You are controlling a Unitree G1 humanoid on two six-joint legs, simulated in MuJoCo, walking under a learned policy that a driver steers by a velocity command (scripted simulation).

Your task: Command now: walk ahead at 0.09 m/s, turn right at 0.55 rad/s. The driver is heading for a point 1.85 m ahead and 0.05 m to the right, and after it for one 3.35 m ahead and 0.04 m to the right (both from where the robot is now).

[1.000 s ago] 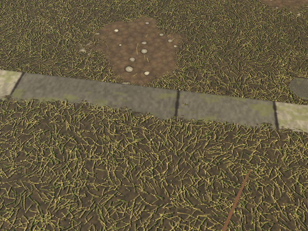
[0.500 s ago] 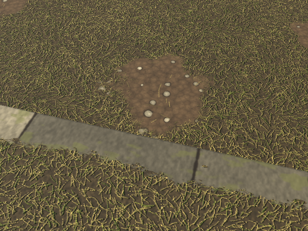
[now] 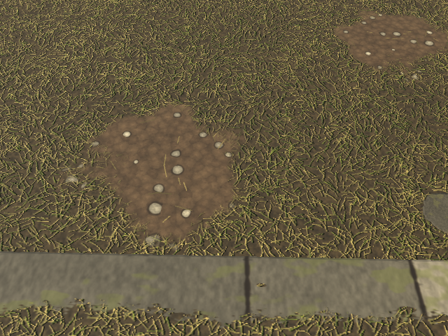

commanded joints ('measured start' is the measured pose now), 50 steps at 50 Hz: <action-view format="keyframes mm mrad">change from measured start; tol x32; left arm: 1 100 43 1 -38 4 6 -8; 50 -33 51 22 -194 -1 -22 67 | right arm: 1 -76 -105 -37 -122 -10 -25 -22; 50 215 -348 -103 -36 -11 -17 83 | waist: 1 26 83 -118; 18 -52 -220 -242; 50 -65 187 -243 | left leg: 1 105 239 -152 -175 137 216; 16 219 306 27 -35 -67 109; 19 -227 5 83 399 -599 -112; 32 -104 95 2 259 129 -27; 38 -258 77 -39 666 -530 -35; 48 198 -12 38 60 147 71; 50 580 361 -558 -11 346 435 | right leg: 1 -23 -89 -56 89 88 25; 14 94 -126 -123 -499 271 -98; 18 550 -368 237 -723 1034 -462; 32 382 -248 60 -606 375 -227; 45 437 -372 -102 -796 541 -253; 50 -27 -69 -214 -274 -199 -6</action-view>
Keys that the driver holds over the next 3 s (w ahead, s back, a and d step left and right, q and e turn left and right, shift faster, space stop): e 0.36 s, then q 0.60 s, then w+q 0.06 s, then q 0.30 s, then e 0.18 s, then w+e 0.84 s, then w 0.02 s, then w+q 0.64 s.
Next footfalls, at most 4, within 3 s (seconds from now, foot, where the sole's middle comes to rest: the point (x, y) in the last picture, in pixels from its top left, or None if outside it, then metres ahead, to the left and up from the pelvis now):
0.32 right None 0.06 -0.15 -0.78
0.60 left None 0.14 0.07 -0.78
0.96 left None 0.15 0.10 -0.78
1.46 right None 0.24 -0.11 -0.78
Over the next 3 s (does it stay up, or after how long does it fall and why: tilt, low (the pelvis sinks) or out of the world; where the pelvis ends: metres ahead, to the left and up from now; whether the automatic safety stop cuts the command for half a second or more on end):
stays up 0.94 -0.05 -0.17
